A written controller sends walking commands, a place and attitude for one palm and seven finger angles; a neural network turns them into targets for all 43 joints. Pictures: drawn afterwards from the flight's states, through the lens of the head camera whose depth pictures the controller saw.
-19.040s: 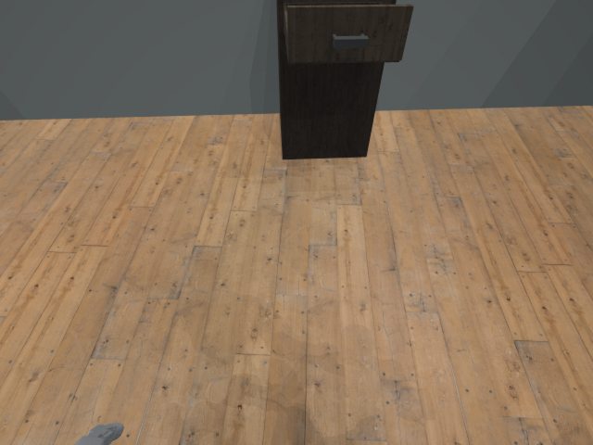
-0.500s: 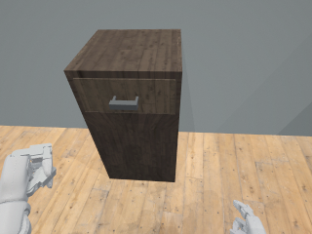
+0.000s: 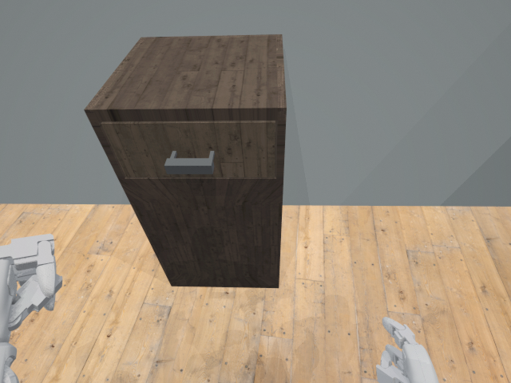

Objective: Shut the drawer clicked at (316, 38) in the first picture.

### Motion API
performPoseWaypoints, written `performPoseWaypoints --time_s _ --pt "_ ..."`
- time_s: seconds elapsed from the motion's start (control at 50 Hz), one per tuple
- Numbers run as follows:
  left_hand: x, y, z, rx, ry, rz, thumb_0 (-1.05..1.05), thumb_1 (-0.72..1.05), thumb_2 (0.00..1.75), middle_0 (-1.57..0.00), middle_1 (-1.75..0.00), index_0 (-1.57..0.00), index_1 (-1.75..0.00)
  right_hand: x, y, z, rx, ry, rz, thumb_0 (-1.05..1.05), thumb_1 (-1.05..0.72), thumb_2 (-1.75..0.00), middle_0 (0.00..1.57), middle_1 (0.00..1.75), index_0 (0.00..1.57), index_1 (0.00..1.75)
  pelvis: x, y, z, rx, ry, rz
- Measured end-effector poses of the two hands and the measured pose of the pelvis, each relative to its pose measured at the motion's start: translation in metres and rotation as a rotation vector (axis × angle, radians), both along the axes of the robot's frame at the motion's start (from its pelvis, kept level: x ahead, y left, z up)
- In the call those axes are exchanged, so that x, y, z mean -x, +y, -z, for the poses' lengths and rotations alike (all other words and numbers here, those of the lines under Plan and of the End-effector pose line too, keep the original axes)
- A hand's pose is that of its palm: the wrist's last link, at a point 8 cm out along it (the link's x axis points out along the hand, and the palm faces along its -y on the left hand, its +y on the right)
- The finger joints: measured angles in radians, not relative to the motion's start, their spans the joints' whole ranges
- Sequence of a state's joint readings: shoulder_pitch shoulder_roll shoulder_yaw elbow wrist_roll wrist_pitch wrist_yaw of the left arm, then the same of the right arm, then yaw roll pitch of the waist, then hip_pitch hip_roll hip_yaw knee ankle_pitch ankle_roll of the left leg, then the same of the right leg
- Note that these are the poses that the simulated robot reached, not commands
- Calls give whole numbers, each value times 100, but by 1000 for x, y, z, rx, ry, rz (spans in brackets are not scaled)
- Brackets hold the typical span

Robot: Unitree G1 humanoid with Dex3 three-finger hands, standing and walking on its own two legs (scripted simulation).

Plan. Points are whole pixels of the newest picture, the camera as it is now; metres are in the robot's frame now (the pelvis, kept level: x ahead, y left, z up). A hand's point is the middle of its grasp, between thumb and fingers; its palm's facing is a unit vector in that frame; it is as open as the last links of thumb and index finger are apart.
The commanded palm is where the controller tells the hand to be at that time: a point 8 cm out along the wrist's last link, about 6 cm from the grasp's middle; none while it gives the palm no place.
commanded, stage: step back with the hand held close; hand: left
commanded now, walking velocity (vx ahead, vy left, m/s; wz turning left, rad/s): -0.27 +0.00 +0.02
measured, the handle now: (191, 160) +0.62 +0.22 -0.02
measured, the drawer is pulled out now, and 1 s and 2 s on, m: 0.00 0.00 0.00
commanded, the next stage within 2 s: stop stepping back and stand still in 1.50 s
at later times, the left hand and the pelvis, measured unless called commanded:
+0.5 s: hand (10, 331) +0.14 +0.27 +0.15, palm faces +0.36 -0.78 -0.51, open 3.3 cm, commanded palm +0.08 +0.31 +0.17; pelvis -0.06 +0.03 -0.01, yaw +0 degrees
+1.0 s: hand out of the picture +0.07 +0.25 +0.15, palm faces +0.31 -0.79 -0.52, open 3.3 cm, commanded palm +0.00 +0.30 +0.17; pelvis -0.12 +0.02 -0.02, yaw +1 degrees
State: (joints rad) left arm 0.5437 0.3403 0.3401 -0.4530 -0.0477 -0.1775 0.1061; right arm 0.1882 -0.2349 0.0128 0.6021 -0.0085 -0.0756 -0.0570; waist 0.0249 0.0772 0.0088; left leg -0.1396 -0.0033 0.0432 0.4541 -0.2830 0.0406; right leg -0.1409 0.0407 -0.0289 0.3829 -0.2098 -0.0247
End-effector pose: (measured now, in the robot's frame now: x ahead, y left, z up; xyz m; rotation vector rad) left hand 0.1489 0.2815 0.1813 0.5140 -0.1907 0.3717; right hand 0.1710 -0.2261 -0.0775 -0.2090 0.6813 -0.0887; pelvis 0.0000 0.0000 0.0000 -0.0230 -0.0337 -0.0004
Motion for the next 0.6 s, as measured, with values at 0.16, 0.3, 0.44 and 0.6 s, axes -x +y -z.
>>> performPoseWaypoints --time_s 0.16,0.3,0.44,0.6 --pt "-10 4 19 -9 118 79 1 90 90 -141 -160 -141 -160 26 -10 4 28 88 103 1 -90 -90 20 30 20 30 10 14 0 -8 50 18" --pt "10 17 10 -64 82 97 1 89 90 -141 -160 -141 -160 42 0 0 55 93 107 2 -90 -90 20 30 20 30 25 24 3 -12 55 15" --pt "40 27 5 -94 13 59 1 89 90 -141 -160 -141 -160 46 19 -1 36 16 60 1 -90 -90 20 30 20 30 46 30 10 -19 38 6" --pt "67 29 20 -40 -7 36 1 89 90 -141 -160 -141 -160 67 27 1 44 6 27 1 -90 -90 20 30 20 30 70 31 15 2 34 -2"
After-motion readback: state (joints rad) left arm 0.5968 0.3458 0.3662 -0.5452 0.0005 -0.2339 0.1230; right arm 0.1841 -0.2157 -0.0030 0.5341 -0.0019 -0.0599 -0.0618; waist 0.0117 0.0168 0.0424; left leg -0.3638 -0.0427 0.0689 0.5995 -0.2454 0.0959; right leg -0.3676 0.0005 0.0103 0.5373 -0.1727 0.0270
